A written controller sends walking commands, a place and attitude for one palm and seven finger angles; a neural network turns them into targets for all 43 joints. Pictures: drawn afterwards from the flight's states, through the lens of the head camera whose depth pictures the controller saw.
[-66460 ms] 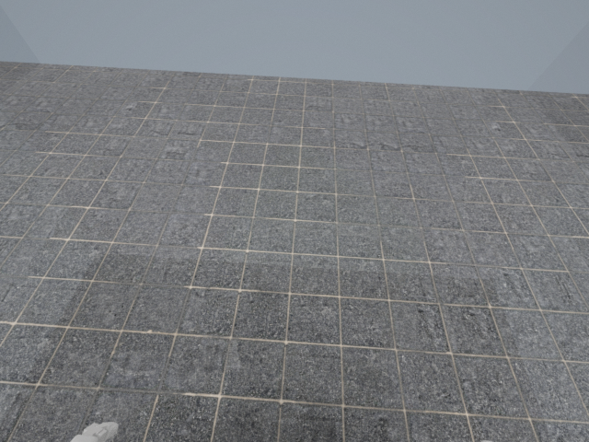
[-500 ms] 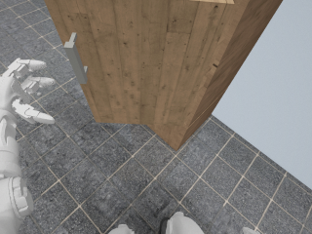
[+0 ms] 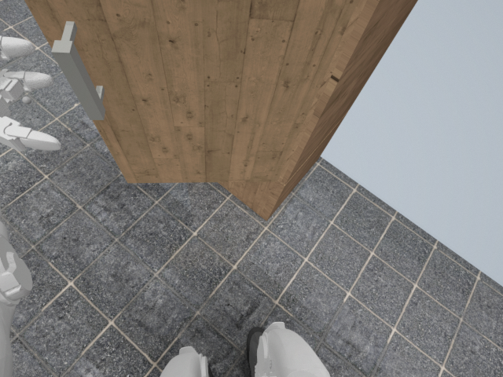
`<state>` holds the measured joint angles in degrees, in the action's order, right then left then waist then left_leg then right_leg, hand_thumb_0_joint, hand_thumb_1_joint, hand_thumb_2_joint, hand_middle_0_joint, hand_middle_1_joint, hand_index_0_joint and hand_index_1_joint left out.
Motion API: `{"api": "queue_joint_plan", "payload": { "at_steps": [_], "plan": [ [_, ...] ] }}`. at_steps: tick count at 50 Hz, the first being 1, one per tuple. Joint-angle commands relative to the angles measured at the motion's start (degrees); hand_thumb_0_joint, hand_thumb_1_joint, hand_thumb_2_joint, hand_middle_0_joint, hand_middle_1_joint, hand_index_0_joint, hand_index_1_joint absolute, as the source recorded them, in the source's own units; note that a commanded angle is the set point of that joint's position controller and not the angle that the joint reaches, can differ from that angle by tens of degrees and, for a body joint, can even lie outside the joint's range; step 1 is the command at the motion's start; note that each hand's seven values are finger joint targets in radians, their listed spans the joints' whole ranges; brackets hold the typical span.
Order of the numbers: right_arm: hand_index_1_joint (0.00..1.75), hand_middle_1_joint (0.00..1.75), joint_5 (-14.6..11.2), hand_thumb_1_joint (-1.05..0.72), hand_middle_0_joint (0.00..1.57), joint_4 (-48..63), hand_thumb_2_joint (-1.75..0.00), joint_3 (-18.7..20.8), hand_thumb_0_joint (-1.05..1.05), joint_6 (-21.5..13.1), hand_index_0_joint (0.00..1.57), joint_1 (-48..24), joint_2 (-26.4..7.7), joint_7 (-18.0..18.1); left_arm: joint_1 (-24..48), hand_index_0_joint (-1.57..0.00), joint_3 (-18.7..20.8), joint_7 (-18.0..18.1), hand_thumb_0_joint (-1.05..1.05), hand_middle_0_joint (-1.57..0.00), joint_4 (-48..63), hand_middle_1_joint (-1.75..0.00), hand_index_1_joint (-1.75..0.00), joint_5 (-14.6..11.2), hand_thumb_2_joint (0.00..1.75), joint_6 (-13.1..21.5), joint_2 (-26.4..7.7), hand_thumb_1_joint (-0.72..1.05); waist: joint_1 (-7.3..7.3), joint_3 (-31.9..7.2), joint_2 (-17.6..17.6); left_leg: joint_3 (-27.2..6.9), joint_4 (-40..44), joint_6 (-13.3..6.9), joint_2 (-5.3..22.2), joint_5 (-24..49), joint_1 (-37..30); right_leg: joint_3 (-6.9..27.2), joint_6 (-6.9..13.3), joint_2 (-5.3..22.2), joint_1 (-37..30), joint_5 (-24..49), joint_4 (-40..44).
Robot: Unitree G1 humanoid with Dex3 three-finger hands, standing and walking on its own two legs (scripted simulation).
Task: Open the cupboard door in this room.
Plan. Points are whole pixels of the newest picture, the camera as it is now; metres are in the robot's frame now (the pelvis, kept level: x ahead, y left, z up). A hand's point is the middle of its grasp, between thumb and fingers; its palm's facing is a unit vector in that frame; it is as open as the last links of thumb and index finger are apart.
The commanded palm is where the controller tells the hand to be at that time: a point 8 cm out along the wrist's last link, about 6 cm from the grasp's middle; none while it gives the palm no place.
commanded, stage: move the hooked fingers beside the handle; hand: left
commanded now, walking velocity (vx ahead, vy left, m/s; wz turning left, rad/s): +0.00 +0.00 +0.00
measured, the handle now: (84, 74) +0.56 +0.21 +0.07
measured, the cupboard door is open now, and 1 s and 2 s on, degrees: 43 43 42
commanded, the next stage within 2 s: slide the fingers in behind the handle in 0.88 s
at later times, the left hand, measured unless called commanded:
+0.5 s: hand (19, 100) +0.50 +0.28 +0.08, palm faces -0.03 -1.00 +0.00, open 14.0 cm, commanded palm +0.49 +0.31 +0.08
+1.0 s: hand (27, 99) +0.50 +0.27 +0.08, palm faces -0.02 -1.00 +0.00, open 14.0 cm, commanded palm +0.49 +0.31 +0.07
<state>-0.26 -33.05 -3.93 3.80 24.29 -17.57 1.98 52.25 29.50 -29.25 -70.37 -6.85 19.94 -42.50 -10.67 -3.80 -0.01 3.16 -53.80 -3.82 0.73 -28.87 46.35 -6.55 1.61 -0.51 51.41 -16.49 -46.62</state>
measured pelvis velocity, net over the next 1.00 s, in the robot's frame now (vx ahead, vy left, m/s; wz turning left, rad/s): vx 0.00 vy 0.00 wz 0.00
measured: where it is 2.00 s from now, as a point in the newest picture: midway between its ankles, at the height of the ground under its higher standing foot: outside the picture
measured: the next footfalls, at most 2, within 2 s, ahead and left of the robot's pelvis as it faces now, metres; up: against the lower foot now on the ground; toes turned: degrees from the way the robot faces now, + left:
none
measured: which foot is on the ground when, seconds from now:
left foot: down 0.00-1.00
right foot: down 0.00-1.00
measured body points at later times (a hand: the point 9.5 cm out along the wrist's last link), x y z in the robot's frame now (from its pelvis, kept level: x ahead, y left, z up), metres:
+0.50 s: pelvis +0.02 +0.01 +0.00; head +0.16 +0.05 +0.43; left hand +0.50 +0.34 +0.08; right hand +0.01 -0.26 -0.09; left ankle -0.04 +0.07 -0.69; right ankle +0.05 -0.11 -0.69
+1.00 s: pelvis +0.00 +0.00 +0.00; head +0.15 +0.04 +0.42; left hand +0.50 +0.33 +0.09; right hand +0.00 -0.27 -0.10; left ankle -0.04 +0.07 -0.69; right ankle +0.05 -0.11 -0.69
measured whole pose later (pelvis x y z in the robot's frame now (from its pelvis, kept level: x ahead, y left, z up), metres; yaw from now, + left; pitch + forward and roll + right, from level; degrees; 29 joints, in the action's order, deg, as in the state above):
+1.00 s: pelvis +0.00 +0.00 +0.00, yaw +0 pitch +22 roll -4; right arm -0.1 -32.6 -4.3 6.0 23.7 -17.0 1.2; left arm 53.2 28.2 -29.5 -70.4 -7.4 19.4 -42.5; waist -10.5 -4.2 0.3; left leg 2.0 -55.4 -3.9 0.9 -30.0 47.6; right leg -7.1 1.4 -0.9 52.1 -17.2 -47.1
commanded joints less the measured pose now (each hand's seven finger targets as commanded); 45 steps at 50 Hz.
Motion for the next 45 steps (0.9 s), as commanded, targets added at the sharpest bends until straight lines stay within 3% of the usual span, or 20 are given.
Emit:
{"api": "queue_joint_plan", "payload": {
  "at_steps": [1, 4, 6, 8, 12, 15, 18, 19, 21, 23, 24, 26, 27, 28, 31, 35, 38, 39, 43, 45],
  "plan": [
    [0.3, 0.3, 0.5, -0.9, 0.2, 1.9, -0.9, 4.3, 0.0, 0.3, 0.2, 11.1, -11.5, 0.7, 24.8, -0.3, 1.8, 0.0, 0.0, -0.3, 10.8, -1.2, -1.2, -1.1, 0.3, 3.2, -18.8, -0.5, -0.13, -28.1, 11.3, -7.8, 5.8, 4.0, 1.4, 34.1, -13.4, 4.7, 0.0, -1.5, -17.1, 15.0, 1.0],
    [0.3, 0.3, 0.6, -0.9, 0.2, 1.6, -0.9, 4.3, 0.0, 1.0, 0.2, 12.0, -11.6, 0.6, 25.5, -0.3, 1.3, -0.3, 0.0, -0.3, 9.4, -1.2, -1.2, -0.4, 0.3, 2.1, -19.2, -0.5, -0.86, -27.7, 12.0, -8.1, 5.1, 4.2, 1.7, 37.0, -14.3, 4.4, 0.0, -1.7, -15.3, 15.8, 0.8],
    [0.3, 0.3, 0.6, -0.9, 0.2, 2.4, -0.9, 4.2, 0.0, 1.3, 0.2, 12.1, -11.6, 0.4, 21.3, -0.3, 2.2, -0.3, 0.0, -0.3, 7.7, -1.2, -1.2, -0.2, 0.3, 1.2, -19.8, -0.5, 0.04, -27.3, 9.8, -7.4, 5.4, 3.5, 1.4, 34.8, -10.9, 4.6, 0.1, -1.7, -17.8, 16.5, 0.9],
    [0.3, 0.3, 0.7, -0.9, 0.2, 2.9, -0.9, 4.4, 0.0, 1.5, 0.2, 12.5, -11.7, 0.4, 20.6, -0.3, 2.9, -0.6, 0.0, -0.3, 9.8, -1.2, -1.2, -0.2, 0.3, 1.5, -20.7, -0.5, 0.82, -29.3, 11.1, -7.4, 5.5, 3.7, 1.5, 37.4, -12.6, 4.6, 0.3, -1.8, -19.1, 18.1, 0.5],
    [0.3, 0.3, 0.8, -0.9, 0.2, 3.9, -0.9, 4.7, 0.0, 1.8, 0.2, 12.4, -11.5, 0.1, 19.8, -0.3, 3.3, -0.6, 0.0, -0.3, 12.4, -1.2, -1.2, -1.2, 0.3, 2.5, -20.2, -0.5, 0.59, -29.5, 10.4, -7.2, 5.2, 3.4, 1.6, 38.0, -12.7, 4.6, 0.4, -2.0, -19.5, 19.4, 0.4],
    [0.3, 0.3, 1.0, -0.9, 0.2, 3.8, -0.9, 5.3, 0.0, 1.7, 0.2, 12.6, -11.6, -0.3, 20.0, -0.3, 6.0, -0.5, 0.0, -0.3, 17.1, -1.2, -1.2, -1.6, 0.3, 3.5, -22.8, -0.5, 1.67, -33.9, 13.0, -7.5, 5.1, 3.9, 1.7, 41.7, -15.6, 4.9, 0.3, -2.1, -21.4, 21.4, 0.3],
    [0.3, 0.3, 0.8, -0.9, 0.2, 3.5, -0.9, 5.4, 0.0, 1.9, 0.2, 12.4, -11.2, -0.8, 17.7, -0.3, 4.4, -0.8, 0.0, -0.3, 19.6, -1.2, -1.2, -2.1, 0.3, 3.7, -20.0, -0.5, 2.08, -33.5, 17.1, -8.4, 4.9, 5.3, 2.5, 49.2, -22.3, 4.0, 0.5, -2.5, -17.1, 20.6, 0.6],
    [0.3, 0.3, 0.6, -0.9, 0.2, 3.1, -0.9, 5.2, 0.0, 2.2, 0.2, 11.9, -10.8, -0.9, 17.5, -0.3, 1.8, -1.0, 0.0, -0.3, 18.2, -1.2, -1.2, -2.4, 0.3, 3.3, -16.4, -0.5, 1.15, -30.1, 16.2, -8.4, 4.9, 5.3, 2.7, 48.4, -22.3, 3.6, 0.2, -2.7, -14.6, 19.0, 1.1],
    [0.3, 0.3, 0.5, -0.9, 0.2, 2.7, -0.9, 5.2, 0.0, 2.6, 0.2, 11.8, -10.8, -1.0, 17.9, -0.3, -0.1, -1.1, 0.0, -0.3, 16.9, -1.2, -1.2, -2.8, 0.3, 2.3, -13.7, -0.5, 0.17, -27.1, 13.1, -8.2, 5.3, 4.6, 2.6, 45.1, -20.5, 3.5, -0.1, -2.7, -14.2, 17.9, 1.9],
    [0.3, 0.3, 0.6, -0.9, 0.2, 2.6, -0.9, 5.3, 0.0, 2.7, 0.2, 11.9, -11.1, -0.8, 17.8, -0.3, 0.9, -1.4, 0.0, -0.3, 16.8, -1.2, -1.2, -3.2, 0.3, 1.7, -14.7, -0.5, 0.83, -27.8, 14.5, -8.3, 5.4, 5.0, 2.6, 46.8, -21.4, 3.4, 0.2, -2.7, -14.5, 18.4, 1.7],
    [0.3, 0.3, 0.5, -0.9, 0.2, 2.7, -0.9, 5.4, 0.0, 2.7, 0.2, 11.7, -11.1, -0.8, 16.4, -0.3, 1.1, -1.2, 0.0, -0.3, 15.6, -1.2, -1.2, -3.0, 0.3, 1.4, -14.7, -0.5, 0.96, -26.8, 13.1, -8.5, 5.5, 5.1, 2.5, 46.7, -20.5, 3.3, 0.2, -2.6, -14.6, 18.3, 1.6],
    [0.3, 0.3, 0.4, -0.9, 0.2, 2.8, -0.9, 5.2, 0.0, 2.8, 0.2, 11.3, -10.6, -0.8, 16.8, -0.3, -1.9, -0.9, 0.0, -0.3, 15.7, -1.2, -1.2, -3.1, 0.3, 1.2, -10.8, -0.5, 0.18, -25.6, 11.3, -8.2, 5.6, 4.7, 2.4, 44.7, -19.4, 3.2, -0.1, -2.5, -14.2, 17.8, 1.7],
    [0.3, 0.3, 0.6, -0.9, 0.2, 2.9, -0.9, 5.2, 0.0, 2.7, 0.2, 11.3, -10.5, -0.7, 18.4, -0.3, -2.0, -0.7, 0.0, -0.3, 17.5, -1.2, -1.2, -3.3, 0.3, 1.9, -10.5, -0.5, 0.24, -25.9, 13.1, -8.7, 5.4, 5.2, 2.5, 47.8, -21.1, 3.0, 0.4, -2.4, -13.6, 18.8, 1.3],
    [0.3, 0.3, 0.7, -0.9, 0.2, 2.7, -0.9, 5.3, 0.0, 2.8, 0.2, 11.4, -10.5, -0.9, 17.9, -0.3, -1.8, -0.4, 0.0, -0.3, 18.2, -1.2, -1.2, -3.1, 0.3, 2.1, -10.8, -0.5, 0.86, -27.1, 15.0, -9.1, 5.4, 5.8, 2.7, 49.8, -23.2, 3.0, 0.3, -2.5, -12.9, 18.4, 1.3],
    [0.3, 0.3, 0.7, -0.9, 0.2, 2.8, -0.9, 5.5, 0.0, 2.6, 0.2, 10.8, -10.5, -0.8, 17.5, -0.3, 0.3, 1.0, 0.0, -0.3, 17.6, -1.2, -1.2, -3.1, 0.3, 2.8, -12.7, -0.5, 0.82, -27.4, 10.4, -8.5, 5.1, 5.2, 2.4, 46.0, -19.8, 3.4, 0.1, -2.4, -15.5, 18.8, 1.1],
    [0.3, 0.3, 0.6, -0.9, 0.2, 3.3, -0.9, 4.9, 0.0, 2.2, 0.2, 10.0, -10.5, -0.6, 19.4, -0.3, 0.9, 2.0, 0.0, -0.3, 14.3, -1.2, -1.2, -2.0, 0.3, 2.8, -14.3, -0.5, 0.62, -25.5, 9.3, -7.3, 5.5, 4.3, 1.5, 38.5, -13.6, 4.2, 0.2, -2.0, -18.5, 18.7, 0.6],
    [0.3, 0.3, 0.6, -0.9, 0.2, 3.3, -0.9, 4.6, 0.0, 2.0, 0.2, 9.9, -10.5, -0.3, 21.9, -0.3, 1.4, 2.2, 0.0, -0.3, 15.4, -1.2, -1.2, -0.4, 0.3, 3.7, -17.3, -0.5, 1.06, -27.7, 13.6, -7.6, 5.1, 4.8, 1.4, 39.6, -15.3, 4.4, 0.4, -2.0, -17.9, 18.3, -0.1],
    [0.3, 0.3, 0.7, -0.9, 0.2, 3.1, -0.9, 4.7, 0.0, 1.9, 0.2, 10.0, -10.6, -0.3, 22.2, -0.3, 1.5, 2.2, 0.0, -0.3, 15.0, -1.2, -1.2, -0.2, 0.3, 4.0, -17.6, -0.5, 0.66, -27.5, 12.4, -7.9, 4.8, 4.8, 1.6, 39.7, -15.6, 4.3, 0.3, -2.0, -17.2, 17.8, 0.0],
    [0.3, 0.3, 0.6, -0.9, 0.2, 2.5, -0.9, 4.5, 0.0, 1.8, 0.2, 10.1, -10.7, -0.1, 24.5, -0.3, -0.5, 0.7, 0.0, -0.3, 15.1, -1.2, -1.2, -1.5, 0.3, 4.6, -15.0, -0.5, -0.42, -29.5, 13.3, -8.4, 4.2, 5.0, 2.0, 39.9, -17.9, 4.2, 0.1, -2.2, -15.2, 16.5, 0.1],
    [0.3, 0.3, 0.5, -0.9, 0.2, 2.3, -0.9, 4.5, 0.0, 1.7, 0.2, 10.1, -11.1, 0.1, 23.3, -0.3, 0.2, 0.0, 0.0, -0.3, 12.5, -1.2, -1.2, -2.1, 0.3, 3.7, -15.5, -0.5, -0.62, -27.8, 10.7, -8.3, 4.5, 4.6, 1.8, 37.0, -15.2, 4.1, 0.1, -2.2, -15.8, 15.7, 0.5]
  ]
}}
